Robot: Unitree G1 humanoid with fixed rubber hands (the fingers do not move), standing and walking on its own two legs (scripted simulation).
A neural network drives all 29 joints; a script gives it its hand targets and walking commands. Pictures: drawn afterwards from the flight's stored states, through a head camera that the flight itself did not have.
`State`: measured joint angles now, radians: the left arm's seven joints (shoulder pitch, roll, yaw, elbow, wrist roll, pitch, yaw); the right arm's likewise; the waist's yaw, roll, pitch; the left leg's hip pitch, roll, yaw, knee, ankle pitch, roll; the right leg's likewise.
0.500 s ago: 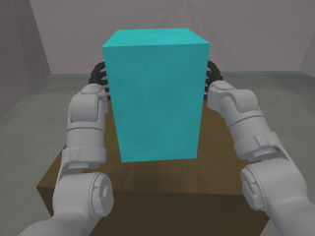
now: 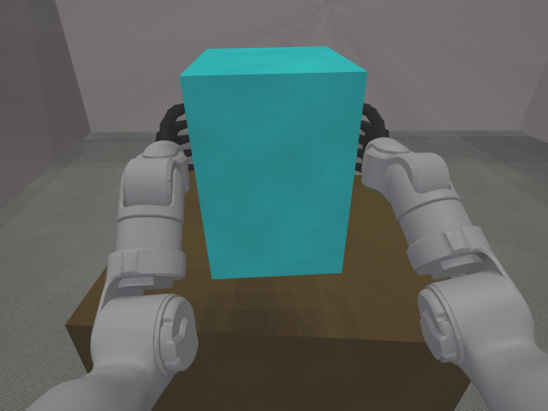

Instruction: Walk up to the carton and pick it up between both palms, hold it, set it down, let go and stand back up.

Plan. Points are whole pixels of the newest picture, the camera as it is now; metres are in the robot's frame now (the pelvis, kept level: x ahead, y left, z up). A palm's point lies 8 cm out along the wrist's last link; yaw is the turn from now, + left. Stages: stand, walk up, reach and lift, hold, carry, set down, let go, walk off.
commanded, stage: hold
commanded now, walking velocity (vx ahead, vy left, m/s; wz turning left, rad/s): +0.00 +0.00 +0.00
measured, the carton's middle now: (272, 157) +0.40 +0.00 +0.28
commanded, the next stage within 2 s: none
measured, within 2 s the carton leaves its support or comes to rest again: neither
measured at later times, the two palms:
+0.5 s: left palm (171, 154) +0.37 +0.14 +0.30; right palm (374, 154) +0.36 -0.14 +0.30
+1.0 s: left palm (169, 155) +0.37 +0.14 +0.30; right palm (373, 153) +0.36 -0.14 +0.30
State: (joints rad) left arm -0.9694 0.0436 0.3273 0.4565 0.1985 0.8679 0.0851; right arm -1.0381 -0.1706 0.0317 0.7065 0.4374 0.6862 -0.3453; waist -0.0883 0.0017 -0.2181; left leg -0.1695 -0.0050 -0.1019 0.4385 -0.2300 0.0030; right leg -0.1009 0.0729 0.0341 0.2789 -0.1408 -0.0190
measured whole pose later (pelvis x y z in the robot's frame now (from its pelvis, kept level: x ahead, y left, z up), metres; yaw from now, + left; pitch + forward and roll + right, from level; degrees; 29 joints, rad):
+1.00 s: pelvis +0.00 +0.00 +0.00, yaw +0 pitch -2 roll -2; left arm -0.97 0.05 0.32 0.44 0.20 0.87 0.09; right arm -1.04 -0.17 0.03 0.70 0.43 0.68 -0.34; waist -0.10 0.00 -0.21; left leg -0.17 -0.01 -0.11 0.44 -0.23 0.00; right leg -0.09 0.07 0.03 0.27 -0.14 -0.02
